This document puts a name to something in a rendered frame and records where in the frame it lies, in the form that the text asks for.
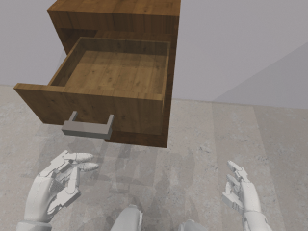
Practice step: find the robot left forearm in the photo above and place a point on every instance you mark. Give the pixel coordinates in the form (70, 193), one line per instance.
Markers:
(30, 225)

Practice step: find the robot left thigh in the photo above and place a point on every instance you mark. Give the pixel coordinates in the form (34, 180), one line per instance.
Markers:
(130, 219)

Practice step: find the left robot hand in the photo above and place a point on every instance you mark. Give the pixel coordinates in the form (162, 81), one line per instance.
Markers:
(41, 205)

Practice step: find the robot left shin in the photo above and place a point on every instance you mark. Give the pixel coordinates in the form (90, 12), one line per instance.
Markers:
(132, 206)

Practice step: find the drawer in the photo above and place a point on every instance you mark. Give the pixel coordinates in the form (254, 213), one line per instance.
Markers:
(100, 77)

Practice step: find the right robot hand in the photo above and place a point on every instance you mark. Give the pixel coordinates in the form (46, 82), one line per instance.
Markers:
(245, 197)

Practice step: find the cabinet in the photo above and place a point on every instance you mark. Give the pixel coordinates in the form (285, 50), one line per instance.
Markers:
(156, 20)

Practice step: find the handle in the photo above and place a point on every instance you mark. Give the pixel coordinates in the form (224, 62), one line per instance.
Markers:
(87, 129)

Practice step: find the robot right forearm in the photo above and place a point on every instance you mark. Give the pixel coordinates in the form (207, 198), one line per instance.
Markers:
(255, 221)

